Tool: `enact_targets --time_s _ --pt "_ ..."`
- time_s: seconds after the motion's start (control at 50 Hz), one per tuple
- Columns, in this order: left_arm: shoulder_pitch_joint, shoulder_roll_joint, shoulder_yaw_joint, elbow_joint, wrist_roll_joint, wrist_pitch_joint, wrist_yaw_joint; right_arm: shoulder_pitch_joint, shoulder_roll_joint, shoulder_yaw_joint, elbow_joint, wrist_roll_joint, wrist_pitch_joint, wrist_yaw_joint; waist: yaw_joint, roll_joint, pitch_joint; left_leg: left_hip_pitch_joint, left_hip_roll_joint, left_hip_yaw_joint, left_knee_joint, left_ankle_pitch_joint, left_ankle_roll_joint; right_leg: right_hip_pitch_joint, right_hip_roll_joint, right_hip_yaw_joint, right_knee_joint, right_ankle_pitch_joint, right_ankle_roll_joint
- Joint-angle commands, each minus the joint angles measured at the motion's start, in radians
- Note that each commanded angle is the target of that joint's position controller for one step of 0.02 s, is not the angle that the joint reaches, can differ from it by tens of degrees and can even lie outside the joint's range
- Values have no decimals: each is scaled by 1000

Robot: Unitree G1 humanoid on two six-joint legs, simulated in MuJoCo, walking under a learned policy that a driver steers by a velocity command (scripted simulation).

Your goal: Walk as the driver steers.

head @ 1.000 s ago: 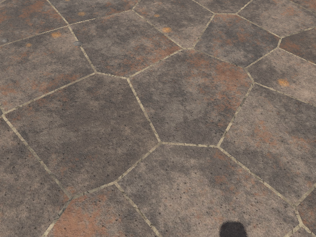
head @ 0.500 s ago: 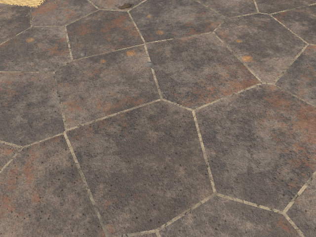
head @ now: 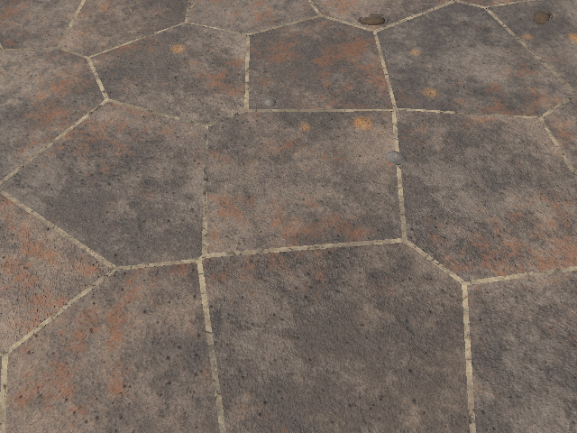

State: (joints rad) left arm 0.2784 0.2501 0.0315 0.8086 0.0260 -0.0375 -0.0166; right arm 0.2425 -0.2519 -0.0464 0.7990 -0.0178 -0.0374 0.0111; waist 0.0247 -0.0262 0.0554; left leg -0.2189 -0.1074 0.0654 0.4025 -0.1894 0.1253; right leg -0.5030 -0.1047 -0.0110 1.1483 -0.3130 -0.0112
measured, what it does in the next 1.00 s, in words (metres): walks ahead, turning right: right foot, then left foot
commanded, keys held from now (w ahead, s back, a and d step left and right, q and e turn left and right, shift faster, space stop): w+e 0.94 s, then w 0.06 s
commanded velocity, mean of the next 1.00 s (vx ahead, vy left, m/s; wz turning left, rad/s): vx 0.50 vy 0.00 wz -0.45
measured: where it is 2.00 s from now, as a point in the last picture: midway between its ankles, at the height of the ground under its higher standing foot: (440, 261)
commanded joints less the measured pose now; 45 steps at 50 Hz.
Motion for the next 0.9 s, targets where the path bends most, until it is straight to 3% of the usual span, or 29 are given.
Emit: enact_targets --time_s 0.02,0.12,0.18,0.26,0.32,0.34,0.36,0.38,0.4,0.42,0.44,0.46,0.48,0.5,0.54,0.58,0.68,0.76,0.8,0.82,0.84,0.86,0.88,0.9 --pt "95 77 24 0 -2 22 -15 57 -118 -27 -17 2 -42 -1 4 56 -44 73 292 -186 -246 353 84 -61 -14 33 -37 90 -8" --pt "-64 69 29 -29 -8 19 -20 112 -105 -18 25 3 -55 -6 -38 72 24 156 275 -68 -288 361 14 -199 33 69 -216 275 -13" --pt "-142 50 19 -46 -3 13 -27 130 -94 -10 46 3 -61 -16 -58 77 39 200 278 -6 -292 432 -4 -187 47 14 -346 350 -19" --pt "-246 30 3 -89 3 9 -38 201 -98 -4 97 -2 -54 -35 -87 74 59 326 308 51 -239 630 -18 -175 74 -80 -494 310 -55" --pt "-176 51 11 -80 4 11 -32 187 -141 -8 112 -8 -45 -52 -39 121 -10 394 327 94 -53 1073 -42 -34 159 -149 -531 162 -116" --pt "-101 68 18 -61 6 11 -27 173 -159 -12 112 -11 -38 -57 -2 136 -51 392 336 104 65 1167 -44 46 188 -156 -538 107 -142" --pt "11 98 33 -29 10 5 -22 159 -174 -16 107 -15 -31 -58 47 138 -111 349 341 110 233 1134 -41 179 207 -135 -575 80 -173" --pt "165 139 55 14 22 -2 -13 120 -183 -16 88 -8 -30 -54 135 98 -185 199 317 128 481 921 -45 409 175 -52 -665 101 -223" --pt "238 252 90 22 25 4 5 135 -107 2 36 2 -41 -40 128 -82 -281 -117 200 146 849 269 -74 682 -92 315 -678 84 -330" --pt "182 287 99 7 -5 10 2 125 -102 -2 -10 4 -49 -24 72 -170 -340 -437 16 -29 1093 -350 -98 827 -251 792 -809 196 -471" --pt "139 248 95 14 -30 15 4 42 -121 0 -22 -12 -59 -18 75 -16 -215 -527 112 -145 1061 -241 -85 737 -214 638 -839 167 -429" --pt "88 197 82 10 -28 16 8 19 -121 3 -37 1 -72 -12 43 24 -107 -509 149 -129 977 -162 -89 589 -186 529 -876 197 -386" --pt "44 151 69 8 -22 15 9 26 -119 1 -30 0 -70 -12 -5 78 -33 -460 181 -119 882 -138 -98 467 -132 442 -903 273 -334" --pt "19 131 62 6 -27 9 13 34 -113 3 -31 -18 -53 -12 -36 75 -8 -406 197 -116 824 -134 -118 383 -84 374 -917 349 -308" --pt "16 136 58 5 -28 -10 11 62 -91 8 -30 -35 -15 -4 -60 35 -32 -340 202 -94 750 -121 -149 317 -29 298 -931 442 -293" --pt "40 168 67 12 -28 -21 9 21 -82 11 -53 -33 0 0 -57 14 -30 -351 203 -71 661 -68 -172 289 3 266 -945 475 -286" --pt "133 177 73 25 -29 -15 10 -188 -77 18 -125 -22 0 6 26 -35 -14 -414 184 -58 389 133 -191 360 41 274 -925 474 -225" --pt "186 189 77 27 -16 -10 19 -295 -88 24 -167 -12 -13 10 71 -42 -22 -416 145 -65 254 163 -175 467 14 328 -862 544 -214" --pt "167 204 81 14 -10 -10 27 -285 -109 21 -175 -9 -22 8 52 -50 -25 -350 132 -89 185 129 -154 487 -10 370 -822 564 -194" --pt "134 214 83 3 -8 -12 30 -237 -125 16 -164 -8 -26 6 22 -56 -32 -268 121 -95 146 95 -140 467 -15 382 -795 582 -175" --pt "99 225 85 -9 -6 -15 29 -156 -147 7 -140 -7 -32 -1 -19 -58 -58 -143 98 -89 122 49 -123 434 -6 384 -732 654 -155" --pt "77 227 84 -13 -11 -20 22 -26 -171 -5 -101 -10 -42 -11 -84 -21 -119 30 86 -79 64 52 -101 398 40 356 -586 692 -132" --pt "82 181 71 -26 -22 -29 11 116 -227 -21 -83 -27 -53 -27 -143 64 -235 255 223 -210 25 -63 -58 298 110 295 -347 546 -106" --pt "141 77 46 -62 -47 -33 11 189 -309 -40 -93 -50 -47 -40 -130 244 -345 492 496 -585 -49 -226 11 35 241 167 -61 -24 -74"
